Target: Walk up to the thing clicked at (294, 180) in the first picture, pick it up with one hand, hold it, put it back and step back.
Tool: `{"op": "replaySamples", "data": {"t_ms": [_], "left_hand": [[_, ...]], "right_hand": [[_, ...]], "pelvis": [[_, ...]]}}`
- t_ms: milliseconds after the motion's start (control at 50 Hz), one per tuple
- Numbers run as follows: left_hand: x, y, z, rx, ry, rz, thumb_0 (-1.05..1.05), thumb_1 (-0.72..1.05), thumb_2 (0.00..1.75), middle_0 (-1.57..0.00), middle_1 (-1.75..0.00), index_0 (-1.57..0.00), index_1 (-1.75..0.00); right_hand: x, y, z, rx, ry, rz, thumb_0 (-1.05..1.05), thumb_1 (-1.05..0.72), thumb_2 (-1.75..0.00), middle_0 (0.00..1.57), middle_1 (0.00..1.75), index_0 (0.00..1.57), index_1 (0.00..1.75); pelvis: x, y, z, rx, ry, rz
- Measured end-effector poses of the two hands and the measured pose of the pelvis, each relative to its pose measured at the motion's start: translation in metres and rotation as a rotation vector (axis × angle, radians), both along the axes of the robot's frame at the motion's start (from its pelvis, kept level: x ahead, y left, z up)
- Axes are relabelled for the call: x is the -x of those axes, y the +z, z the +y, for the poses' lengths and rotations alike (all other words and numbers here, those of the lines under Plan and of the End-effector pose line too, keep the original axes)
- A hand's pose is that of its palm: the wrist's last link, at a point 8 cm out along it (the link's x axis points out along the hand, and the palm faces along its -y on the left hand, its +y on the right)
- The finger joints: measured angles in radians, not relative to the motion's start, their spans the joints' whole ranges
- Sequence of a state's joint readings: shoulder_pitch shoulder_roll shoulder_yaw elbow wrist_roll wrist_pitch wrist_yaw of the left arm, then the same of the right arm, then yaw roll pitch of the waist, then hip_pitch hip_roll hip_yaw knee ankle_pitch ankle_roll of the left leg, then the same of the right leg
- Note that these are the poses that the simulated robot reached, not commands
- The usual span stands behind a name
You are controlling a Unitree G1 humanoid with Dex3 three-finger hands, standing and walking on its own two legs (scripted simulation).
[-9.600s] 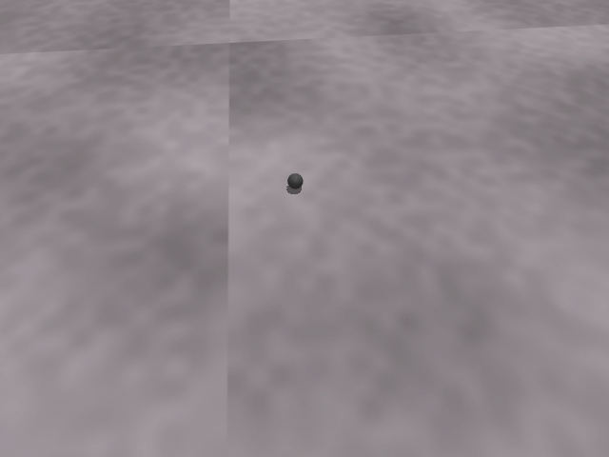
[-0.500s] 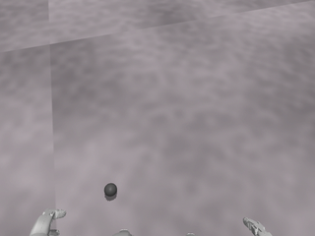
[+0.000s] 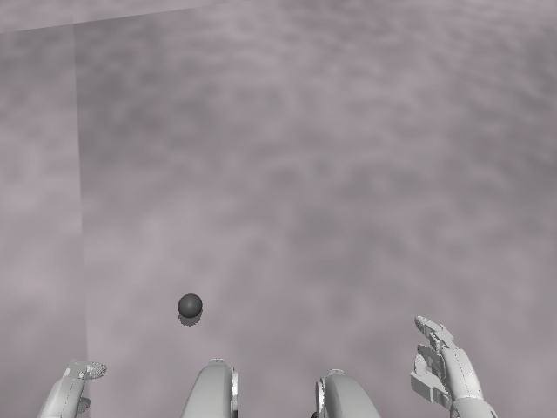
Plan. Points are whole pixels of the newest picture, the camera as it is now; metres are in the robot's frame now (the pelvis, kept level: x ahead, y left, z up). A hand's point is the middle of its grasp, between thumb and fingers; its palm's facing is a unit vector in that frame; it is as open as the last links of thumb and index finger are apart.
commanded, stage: rise first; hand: left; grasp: from above
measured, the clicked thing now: (190, 305) +0.41 +0.25 -0.64
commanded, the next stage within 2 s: none
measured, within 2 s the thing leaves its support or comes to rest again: neither
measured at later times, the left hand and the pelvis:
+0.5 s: hand (127, 362) +0.23 +0.30 -0.32, palm faces -0.43 -0.45 -0.78, open 14.1 cm; pelvis -0.06 +0.00 -0.18, yaw -3 degrees
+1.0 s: hand (147, 331) +0.30 +0.31 -0.44, palm faces -0.47 -0.13 -0.88, open 14.1 cm; pelvis -0.09 +0.00 -0.29, yaw -6 degrees
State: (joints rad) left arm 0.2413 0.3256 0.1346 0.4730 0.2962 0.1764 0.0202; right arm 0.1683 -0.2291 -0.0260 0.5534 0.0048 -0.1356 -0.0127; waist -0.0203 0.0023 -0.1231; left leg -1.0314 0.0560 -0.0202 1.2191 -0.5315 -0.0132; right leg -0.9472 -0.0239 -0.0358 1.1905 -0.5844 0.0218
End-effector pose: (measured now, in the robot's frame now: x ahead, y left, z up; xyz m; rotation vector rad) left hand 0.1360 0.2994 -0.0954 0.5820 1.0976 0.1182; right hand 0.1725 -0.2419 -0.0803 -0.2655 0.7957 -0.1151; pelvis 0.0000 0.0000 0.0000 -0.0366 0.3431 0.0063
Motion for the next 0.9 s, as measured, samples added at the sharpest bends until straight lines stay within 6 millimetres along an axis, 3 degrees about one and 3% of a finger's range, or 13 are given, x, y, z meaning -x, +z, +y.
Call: {"op": "replaySamples", "data": {"t_ms": [120,200,300,420,560,660,780,900], "left_hand": [[0.001,-0.017,0.001,-0.027,-0.057,-0.015,0.0,-0.51,0.97,-0.06,-1.06,-0.06,-1.06],[-0.006,-0.041,0.009,-0.079,-0.128,-0.014,0.0,-0.52,0.97,-0.06,-1.07,-0.06,-1.07],[-0.029,-0.083,0.018,-0.16,-0.26,-0.036,0.0,-0.51,0.97,-0.05,-1.07,-0.05,-1.07],[-0.072,-0.133,0.018,-0.267,-0.451,-0.144,0.0,-0.51,0.98,-0.06,-1.08,-0.05,-1.07],[-0.113,-0.188,0.018,-0.38,-0.57,-0.187,0.0,-0.52,1.0,-0.06,-1.08,-0.06,-1.08],[-0.134,-0.217,0.015,-0.426,-0.659,-0.214,0.0,-0.52,1.01,-0.06,-1.08,-0.06,-1.08],[-0.152,-0.242,0.015,-0.467,-0.746,-0.227,0.0,-0.52,1.02,-0.06,-1.07,-0.06,-1.07],[-0.164,-0.265,0.014,-0.494,-0.829,-0.236,0.0,-0.52,1.03,-0.06,-1.05,-0.06,-1.05]], "right_hand": [[-0.002,-0.021,0.001,0.003,0.019,-0.01,0.01,-0.88,-0.89,0.2,0.3,0.2,0.3],[-0.002,-0.043,-0.001,0.01,0.039,-0.015,0.01,-0.87,-0.89,0.2,0.3,0.2,0.3],[0.002,-0.087,-0.009,0.025,0.057,-0.006,0.01,-0.86,-0.89,0.2,0.3,0.2,0.3],[0.02,-0.156,-0.022,0.039,0.053,0.059,0.01,-0.86,-0.89,0.2,0.3,0.2,0.3],[0.064,-0.236,-0.03,0.031,0.021,0.192,0.01,-0.88,-0.89,0.2,0.3,0.2,0.3],[0.109,-0.278,-0.032,0.027,-0.013,0.308,0.01,-0.87,-0.89,0.2,0.3,0.2,0.3],[0.156,-0.304,-0.033,0.031,-0.064,0.417,0.01,-0.87,-0.89,0.2,0.3,0.2,0.3],[0.184,-0.314,-0.036,0.058,-0.086,0.495,0.01,-0.87,-0.89,0.2,0.3,0.2,0.3]], "pelvis": [[0.006,-0.022,0.001,0.005,0.0,0.039],[0.014,-0.043,0.001,0.006,-0.002,0.078],[0.028,-0.084,-0.001,0.005,-0.007,0.143],[0.046,-0.142,-0.003,0.009,-0.022,0.21],[0.069,-0.201,-0.005,0.016,-0.045,0.241],[0.082,-0.234,-0.004,0.024,-0.055,0.236],[0.092,-0.262,-0.003,0.035,-0.066,0.225],[0.095,-0.28,0.0,0.049,-0.072,0.217]]}}
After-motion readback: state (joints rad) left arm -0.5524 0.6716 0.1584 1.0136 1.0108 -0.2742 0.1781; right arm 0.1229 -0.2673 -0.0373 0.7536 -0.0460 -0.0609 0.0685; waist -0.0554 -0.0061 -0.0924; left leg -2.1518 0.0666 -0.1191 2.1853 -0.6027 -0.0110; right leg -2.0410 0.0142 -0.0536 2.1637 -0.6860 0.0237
